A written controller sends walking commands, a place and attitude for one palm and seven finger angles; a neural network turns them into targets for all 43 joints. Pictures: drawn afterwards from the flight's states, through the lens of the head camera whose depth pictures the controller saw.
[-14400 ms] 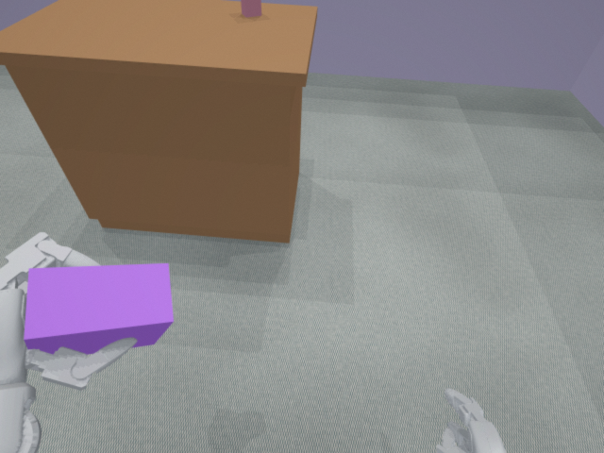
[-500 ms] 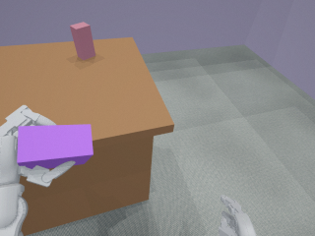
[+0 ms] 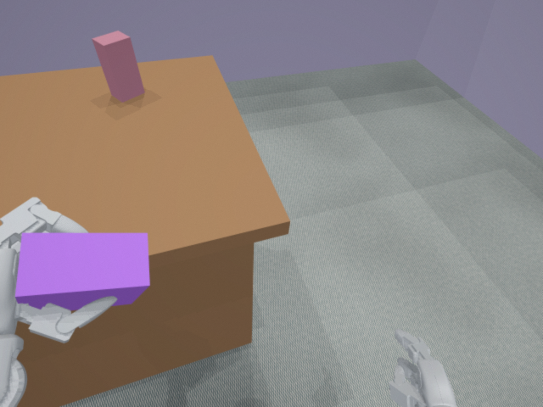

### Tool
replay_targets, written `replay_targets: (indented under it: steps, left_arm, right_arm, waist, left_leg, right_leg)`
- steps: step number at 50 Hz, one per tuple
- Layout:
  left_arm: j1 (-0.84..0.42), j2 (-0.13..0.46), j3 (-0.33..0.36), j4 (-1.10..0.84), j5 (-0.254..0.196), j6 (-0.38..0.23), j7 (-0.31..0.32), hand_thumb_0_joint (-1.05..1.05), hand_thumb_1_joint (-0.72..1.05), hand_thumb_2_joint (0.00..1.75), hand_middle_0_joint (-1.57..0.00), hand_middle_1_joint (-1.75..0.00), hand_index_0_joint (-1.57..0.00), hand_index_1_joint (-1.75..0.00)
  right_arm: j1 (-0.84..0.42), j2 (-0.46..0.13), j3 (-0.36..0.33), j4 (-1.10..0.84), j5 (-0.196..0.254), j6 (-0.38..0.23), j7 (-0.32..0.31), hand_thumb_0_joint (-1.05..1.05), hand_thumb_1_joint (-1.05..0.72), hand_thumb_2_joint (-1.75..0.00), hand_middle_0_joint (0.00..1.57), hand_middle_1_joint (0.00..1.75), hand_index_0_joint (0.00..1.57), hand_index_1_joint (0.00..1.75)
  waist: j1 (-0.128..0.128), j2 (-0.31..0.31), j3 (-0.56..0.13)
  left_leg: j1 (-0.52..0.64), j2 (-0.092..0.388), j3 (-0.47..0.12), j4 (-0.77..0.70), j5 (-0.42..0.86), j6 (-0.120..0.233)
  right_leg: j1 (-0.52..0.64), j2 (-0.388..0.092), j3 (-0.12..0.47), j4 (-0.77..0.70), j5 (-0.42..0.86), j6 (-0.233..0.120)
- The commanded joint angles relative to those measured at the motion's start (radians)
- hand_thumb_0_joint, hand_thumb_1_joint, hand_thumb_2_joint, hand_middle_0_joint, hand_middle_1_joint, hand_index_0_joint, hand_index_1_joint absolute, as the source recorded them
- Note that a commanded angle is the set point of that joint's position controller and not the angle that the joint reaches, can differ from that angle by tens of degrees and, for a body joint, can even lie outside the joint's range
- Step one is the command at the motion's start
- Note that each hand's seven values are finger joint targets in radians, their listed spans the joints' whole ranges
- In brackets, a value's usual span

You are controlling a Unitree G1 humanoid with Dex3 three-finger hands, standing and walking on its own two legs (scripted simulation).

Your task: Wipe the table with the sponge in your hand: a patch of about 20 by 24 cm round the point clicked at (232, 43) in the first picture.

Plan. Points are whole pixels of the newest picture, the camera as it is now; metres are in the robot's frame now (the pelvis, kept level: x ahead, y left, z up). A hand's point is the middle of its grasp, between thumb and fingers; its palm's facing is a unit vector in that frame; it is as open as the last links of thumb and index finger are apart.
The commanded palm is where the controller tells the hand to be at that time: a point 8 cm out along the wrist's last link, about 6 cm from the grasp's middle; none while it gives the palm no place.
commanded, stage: come to a stop and stand still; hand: left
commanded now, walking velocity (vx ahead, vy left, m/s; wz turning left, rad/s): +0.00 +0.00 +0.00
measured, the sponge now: (103, 273) +0.23 +0.22 +0.13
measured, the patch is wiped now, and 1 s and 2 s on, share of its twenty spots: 0.00 0.00 0.00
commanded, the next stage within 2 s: look again from close up in 0.10 s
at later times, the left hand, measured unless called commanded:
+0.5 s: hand (63, 278) +0.21 +0.25 +0.15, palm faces +0.38 -0.84 -0.39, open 10.0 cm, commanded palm +0.15 +0.28 +0.17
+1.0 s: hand (98, 249) +0.25 +0.23 +0.15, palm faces +0.42 -0.84 -0.35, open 10.0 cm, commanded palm +0.19 +0.26 +0.17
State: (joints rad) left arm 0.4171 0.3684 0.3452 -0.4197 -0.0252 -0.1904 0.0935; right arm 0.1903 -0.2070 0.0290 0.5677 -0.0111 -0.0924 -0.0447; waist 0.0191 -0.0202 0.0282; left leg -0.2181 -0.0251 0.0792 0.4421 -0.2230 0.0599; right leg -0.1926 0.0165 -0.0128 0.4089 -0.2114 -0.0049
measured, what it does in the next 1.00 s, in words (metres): stands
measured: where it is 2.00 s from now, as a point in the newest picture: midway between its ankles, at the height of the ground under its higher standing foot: outside the picture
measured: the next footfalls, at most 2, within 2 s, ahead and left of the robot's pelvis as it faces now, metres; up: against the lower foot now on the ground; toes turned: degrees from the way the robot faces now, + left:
left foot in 1.12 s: +0.13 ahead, +0.11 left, +0.00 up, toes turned +3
right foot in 1.38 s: +0.18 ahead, -0.11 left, +0.00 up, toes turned -5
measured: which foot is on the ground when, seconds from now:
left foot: down 0.00-0.94, up 0.96-1.00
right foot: down 0.00-1.00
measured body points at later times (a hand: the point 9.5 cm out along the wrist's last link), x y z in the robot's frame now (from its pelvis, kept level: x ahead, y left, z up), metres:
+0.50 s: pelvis -0.01 +0.00 +0.00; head +0.00 +0.01 +0.45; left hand +0.18 +0.29 +0.17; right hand +0.17 -0.23 -0.08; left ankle +0.01 +0.07 -0.74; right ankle +0.00 -0.12 -0.74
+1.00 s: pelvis +0.03 -0.02 -0.01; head +0.03 -0.01 +0.44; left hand +0.22 +0.27 +0.17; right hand +0.20 -0.25 -0.10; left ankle +0.01 +0.07 -0.72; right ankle +0.00 -0.12 -0.74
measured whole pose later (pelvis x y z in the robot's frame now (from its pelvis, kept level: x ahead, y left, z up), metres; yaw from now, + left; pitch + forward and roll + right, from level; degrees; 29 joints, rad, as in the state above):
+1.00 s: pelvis +0.03 -0.02 -0.01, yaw +1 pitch +0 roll -1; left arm 0.39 0.33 0.31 -0.41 -0.02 -0.18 0.12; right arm 0.24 -0.22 0.01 0.61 0.01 -0.06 -0.05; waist 0.03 0.00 -0.01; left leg -0.34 0.00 0.04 0.82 -0.41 0.02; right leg -0.21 0.05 -0.03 0.56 -0.35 -0.05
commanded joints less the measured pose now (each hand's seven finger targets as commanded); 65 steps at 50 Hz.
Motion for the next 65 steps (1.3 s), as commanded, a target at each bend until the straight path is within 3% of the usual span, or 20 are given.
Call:
replay_targets:
  steps: [1, 5, 14, 30, 33, 37, 41, 43, 45, 47, 48, 51, 54, 55, 56, 57, 58, 59, 62, 65]
  left_arm:
    - [-0.081, 0.157, 0.104, -0.222, -0.019, -0.057, 0.027, 0.0, 0.1, 1.3, -1.2, -1.6, -1.2, -1.6]
    - [-0.113, 0.163, 0.098, -0.254, -0.015, -0.059, 0.031, 0.0, 0.1, 1.3, -1.2, -1.6, -1.2, -1.6]
    - [-0.101, 0.141, 0.078, -0.196, -0.009, -0.052, 0.035, 0.0, 0.1, 1.3, -1.2, -1.6, -1.2, -1.6]
    - [-0.069, 0.158, 0.095, -0.226, -0.016, -0.045, 0.037, 0.0, 0.1, 1.3, -1.2, -1.6, -1.2, -1.6]
    - [-0.073, 0.146, 0.084, -0.213, -0.014, -0.048, 0.036, 0.0, 0.1, 1.3, -1.2, -1.6, -1.2, -1.6]
    - [-0.109, 0.132, 0.072, -0.21, -0.005, -0.043, 0.039, 0.0, 0.1, 1.3, -1.2, -1.6, -1.2, -1.6]
    - [-0.153, 0.137, 0.074, -0.196, 0.005, -0.04, 0.046, 0.0, 0.1, 1.3, -1.2, -1.6, -1.2, -1.6]
    - [-0.13, 0.139, 0.08, -0.173, 0.002, -0.038, 0.049, 0.0, 0.1, 1.3, -1.2, -1.6, -1.2, -1.6]
    - [-0.139, 0.151, 0.083, -0.193, -0.001, -0.039, 0.045, 0.0, 0.1, 1.3, -1.2, -1.6, -1.2, -1.6]
    - [-0.155, 0.16, 0.082, -0.206, -0.005, -0.045, 0.046, 0.0, 0.1, 1.3, -1.2, -1.6, -1.2, -1.6]
    - [-0.154, 0.167, 0.089, -0.22, -0.006, -0.053, 0.048, 0.0, 0.1, 1.3, -1.2, -1.6, -1.2, -1.6]
    - [-0.144, 0.179, 0.105, -0.27, -0.005, -0.069, 0.053, 0.0, 0.1, 1.3, -1.2, -1.6, -1.2, -1.6]
    - [-0.113, 0.186, 0.127, -0.314, -0.016, -0.067, 0.059, 0.0, 0.1, 1.3, -1.2, -1.6, -1.2, -1.6]
    - [-0.088, 0.189, 0.137, -0.322, -0.021, -0.065, 0.057, 0.0, 0.1, 1.3, -1.2, -1.6, -1.2, -1.6]
    - [-0.087, 0.184, 0.137, -0.379, -0.023, -0.075, 0.058, 0.0, 0.1, 1.3, -1.2, -1.6, -1.2, -1.6]
    - [-0.085, 0.197, 0.147, -0.368, -0.015, -0.088, 0.059, 0.0, 0.1, 1.3, -1.2, -1.6, -1.2, -1.6]
    - [-0.069, 0.196, 0.161, -0.309, -0.013, -0.08, 0.055, 0.0, 0.1, 1.3, -1.2, -1.6, -1.2, -1.6]
    - [-0.088, 0.208, 0.165, -0.323, -0.017, -0.068, 0.05, 0.0, 0.1, 1.3, -1.2, -1.6, -1.2, -1.6]
    - [-0.039, 0.196, 0.164, -0.302, -0.004, -0.065, 0.041, 0.0, 0.1, 1.3, -1.2, -1.6, -1.2, -1.6]
    - [0.046, 0.181, 0.17, -0.253, -0.017, -0.06, 0.044, 0.0, 0.1, 1.3, -1.2, -1.6, -1.2, -1.6]
  right_arm:
    - [-0.089, -0.122, -0.049, -0.162, 0.001, -0.046, -0.016, 0.0, -0.9, -0.9, 0.2, 0.3, 0.2, 0.3]
    - [-0.091, -0.125, -0.05, -0.161, -0.002, -0.047, -0.02, 0.0, -0.9, -0.9, 0.2, 0.3, 0.2, 0.3]
    - [-0.081, -0.124, -0.051, -0.16, 0.003, -0.041, -0.023, 0.0, -0.9, -0.9, 0.2, 0.3, 0.2, 0.3]
    - [-0.082, -0.127, -0.054, -0.153, 0.003, -0.037, -0.025, 0.0, -0.9, -0.9, 0.2, 0.3, 0.2, 0.3]
    - [-0.079, -0.131, -0.062, -0.143, 0.001, -0.033, -0.025, 0.0, -0.9, -0.9, 0.2, 0.3, 0.2, 0.3]
    - [-0.088, -0.133, -0.06, -0.149, 0.003, -0.026, -0.029, 0.0, -0.9, -0.9, 0.2, 0.3, 0.2, 0.3]
    - [-0.086, -0.13, -0.057, -0.145, 0.006, -0.024, -0.033, 0.0, -0.9, -0.9, 0.2, 0.3, 0.2, 0.3]
    - [-0.08, -0.127, -0.06, -0.144, 0.007, -0.024, -0.03, 0.0, -0.9, -0.9, 0.2, 0.3, 0.2, 0.3]
    - [-0.081, -0.127, -0.067, -0.143, 0.009, -0.025, -0.022, 0.0, -0.9, -0.9, 0.2, 0.3, 0.2, 0.3]
    - [-0.074, -0.116, -0.069, -0.14, 0.022, -0.025, -0.008, 0.0, -0.9, -0.9, 0.2, 0.3, 0.2, 0.3]
    - [-0.074, -0.119, -0.071, -0.142, 0.026, -0.027, -0.003, 0.0, -0.9, -0.9, 0.2, 0.3, 0.2, 0.3]
    - [-0.074, -0.106, -0.059, -0.127, 0.022, -0.02, 0.008, 0.0, -0.9, -0.9, 0.2, 0.3, 0.2, 0.3]
    - [-0.043, -0.095, -0.062, -0.111, 0.017, -0.018, 0.008, 0.0, -0.9, -0.9, 0.2, 0.3, 0.2, 0.3]
    - [-0.045, -0.111, -0.074, -0.113, 0.018, -0.021, 0.001, 0.0, -0.9, -0.9, 0.2, 0.3, 0.2, 0.3]
    - [-0.051, -0.136, -0.088, -0.129, 0.023, -0.022, 0.006, 0.0, -0.9, -0.9, 0.2, 0.3, 0.2, 0.3]
    - [-0.062, -0.112, -0.082, -0.14, 0.024, -0.03, 0.011, 0.0, -0.9, -0.9, 0.2, 0.3, 0.2, 0.3]
    - [-0.05, -0.11, -0.084, -0.131, 0.027, -0.039, 0.015, 0.0, -0.9, -0.9, 0.2, 0.3, 0.2, 0.3]
    - [-0.057, -0.114, -0.08, -0.125, 0.015, -0.039, 0.014, 0.0, -0.9, -0.9, 0.2, 0.3, 0.2, 0.3]
    - [-0.055, -0.119, -0.081, -0.11, 0.029, -0.053, 0.016, 0.0, -0.9, -0.9, 0.2, 0.3, 0.2, 0.3]
    - [-0.06, -0.121, -0.069, -0.12, 0.034, -0.06, 0.013, 0.0, -0.9, -0.9, 0.2, 0.3, 0.2, 0.3]
  waist:
    - [0.004, 0.051, -0.156]
    - [0.0, 0.094, -0.144]
    - [0.001, 0.085, -0.111]
    - [0.003, 0.087, -0.141]
    - [-0.003, 0.092, -0.146]
    - [-0.005, 0.148, -0.08]
    - [-0.004, 0.135, -0.053]
    - [0.002, 0.045, -0.069]
    - [0.002, -0.077, -0.067]
    - [0.011, -0.147, -0.053]
    - [0.02, -0.125, -0.045]
    - [0.015, -0.021, -0.055]
    - [-0.019, 0.053, -0.138]
    - [-0.033, 0.159, -0.166]
    - [-0.03, 0.363, -0.215]
    - [-0.026, 0.339, -0.199]
    - [-0.025, 0.22, -0.134]
    - [-0.033, 0.197, -0.105]
    - [-0.011, 0.173, -0.062]
    - [0.005, 0.189, -0.112]
  left_leg:
    - [0.083, 0.076, -0.095, -0.072, 0.194, -0.069]
    - [0.08, 0.066, -0.097, -0.089, 0.119, -0.063]
    - [0.05, 0.077, -0.12, -0.142, 0.023, -0.061]
    - [0.069, 0.073, -0.116, -0.114, 0.153, -0.074]
    - [0.059, 0.098, -0.126, -0.124, -0.014, -0.059]
    - [-0.017, 0.17, -0.209, -0.199, -0.332, -0.011]
    - [-0.056, 0.198, -0.229, -0.17, -0.343, 0.025]
    - [-0.087, 0.144, -0.157, -0.041, -0.219, 0.016]
    - [-0.165, 0.062, -0.059, 0.201, -0.107, -0.017]
    - [-0.35, 0.03, -0.028, 0.433, -0.165, -0.05]
    - [-0.432, 0.046, -0.056, 0.515, -0.244, -0.051]
    - [-0.385, 0.104, -0.09, 0.429, -0.235, -0.037]
    - [0.026, 0.018, 0.029, 0.094, 0.083, -0.043]
    - [0.199, 0.056, -0.066, 0.02, 0.152, -0.014]
    - [0.354, 0.251, -0.37, -0.028, 0.266, 0.086]
    - [0.313, 0.35, -0.524, -0.097, 0.259, 0.185]
    - [0.253, 0.358, -0.521, -0.114, 0.239, 0.215]
    - [0.188, 0.37, -0.533, -0.12, 0.233, 0.225]
    - [0.034, 0.308, -0.313, -0.097, 0.215, 0.178]
    - [-0.098, 0.22, -0.115, -0.03, 0.096, 0.089]
  right_leg:
    - [0.021, -0.055, 0.066, -0.066, 0.194, -0.019]
    - [0.008, -0.053, 0.077, -0.094, 0.131, -0.021]
    - [0.01, -0.037, 0.056, -0.113, 0.05, -0.015]
    - [0.034, -0.042, 0.046, -0.079, 0.138, -0.014]
    - [0.019, -0.034, 0.05, -0.047, 0.023, -0.022]
    - [-0.042, -0.001, 0.023, 0.055, -0.137, -0.031]
    - [-0.044, -0.009, 0.003, 0.096, -0.127, -0.037]
    - [0.005, -0.05, 0.089, 0.033, -0.095, -0.063]
    - [0.032, -0.168, 0.31, -0.052, -0.128, -0.132]
    - [0.152, -0.319, 0.485, -0.105, 0.003, -0.239]
    - [0.206, -0.35, 0.5, -0.094, 0.124, -0.27]
    - [0.181, -0.333, 0.355, 0.023, 0.325, -0.241]
    - [0.005, -0.171, 0.111, 0.191, 0.236, -0.127]
    - [-0.121, -0.101, 0.048, 0.37, 0.167, -0.07]
    - [-0.323, -0.002, -0.031, 0.601, -0.12, -0.004]
    - [-0.381, 0.025, 0.014, 0.752, -0.368, -0.009]
    - [-0.438, 0.007, 0.039, 0.799, -0.352, -0.01]
    - [-0.451, -0.038, 0.046, 0.8, -0.345, -0.004]
    - [-0.346, -0.086, 0.02, 0.612, -0.234, -0.001]
    - [-0.058, -0.041, -0.093, 0.289, -0.111, 0.003]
